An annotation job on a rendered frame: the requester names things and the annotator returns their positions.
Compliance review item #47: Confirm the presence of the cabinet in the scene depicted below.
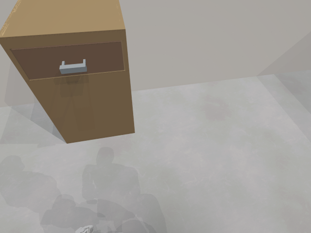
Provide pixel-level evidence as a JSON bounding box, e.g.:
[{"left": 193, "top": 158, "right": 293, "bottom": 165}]
[{"left": 0, "top": 0, "right": 135, "bottom": 144}]

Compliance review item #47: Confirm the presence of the handle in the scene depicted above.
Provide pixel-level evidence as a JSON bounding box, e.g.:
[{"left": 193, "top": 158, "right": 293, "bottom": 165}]
[{"left": 59, "top": 59, "right": 87, "bottom": 74}]

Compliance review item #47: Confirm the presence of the drawer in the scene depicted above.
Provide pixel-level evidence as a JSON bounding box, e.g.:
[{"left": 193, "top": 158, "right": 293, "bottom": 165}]
[{"left": 11, "top": 40, "right": 124, "bottom": 80}]

